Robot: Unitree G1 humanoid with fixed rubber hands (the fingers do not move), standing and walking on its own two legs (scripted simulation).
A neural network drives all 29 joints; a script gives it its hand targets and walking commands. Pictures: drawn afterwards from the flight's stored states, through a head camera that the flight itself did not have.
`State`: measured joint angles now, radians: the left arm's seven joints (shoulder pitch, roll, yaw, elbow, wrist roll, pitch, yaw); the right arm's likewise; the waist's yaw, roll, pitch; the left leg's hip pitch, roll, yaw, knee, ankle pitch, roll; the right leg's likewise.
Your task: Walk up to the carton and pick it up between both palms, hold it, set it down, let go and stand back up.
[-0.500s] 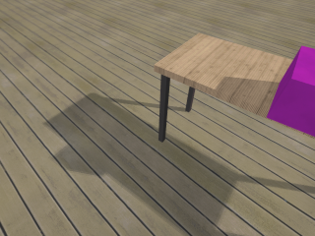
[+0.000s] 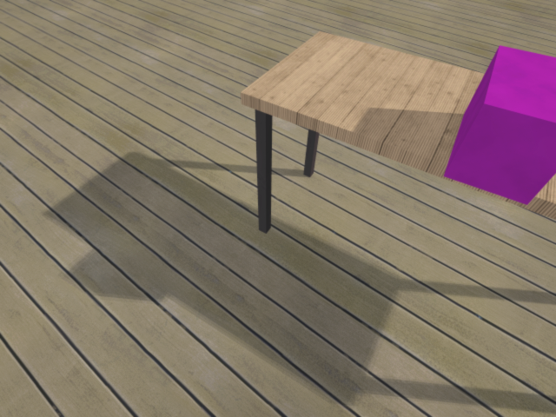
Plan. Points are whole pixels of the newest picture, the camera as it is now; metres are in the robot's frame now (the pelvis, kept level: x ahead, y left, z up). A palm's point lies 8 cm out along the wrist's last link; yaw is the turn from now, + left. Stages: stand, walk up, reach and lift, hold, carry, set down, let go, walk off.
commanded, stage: walk up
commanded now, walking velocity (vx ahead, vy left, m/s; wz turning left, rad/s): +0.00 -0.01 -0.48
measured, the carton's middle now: (512, 121) +0.71 -0.55 +0.03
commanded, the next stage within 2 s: none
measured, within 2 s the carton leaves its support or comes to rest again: neither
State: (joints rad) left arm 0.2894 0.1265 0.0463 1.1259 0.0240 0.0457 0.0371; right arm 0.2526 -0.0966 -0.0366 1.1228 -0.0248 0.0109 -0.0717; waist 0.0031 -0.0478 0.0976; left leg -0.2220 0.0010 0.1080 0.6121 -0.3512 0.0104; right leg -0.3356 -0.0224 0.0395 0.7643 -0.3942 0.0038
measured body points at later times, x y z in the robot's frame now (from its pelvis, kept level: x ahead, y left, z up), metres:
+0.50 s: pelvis +0.12 -0.15 -0.01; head +0.16 -0.15 +0.44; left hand +0.10 +0.04 -0.17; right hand +0.19 -0.44 -0.13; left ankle +0.17 -0.07 -0.67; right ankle -0.05 -0.18 -0.72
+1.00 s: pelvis +0.34 -0.33 -0.02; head +0.37 -0.37 +0.43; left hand +0.58 -0.13 -0.13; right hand +0.21 -0.54 -0.18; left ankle +0.32 -0.12 -0.72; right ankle +0.38 -0.49 -0.73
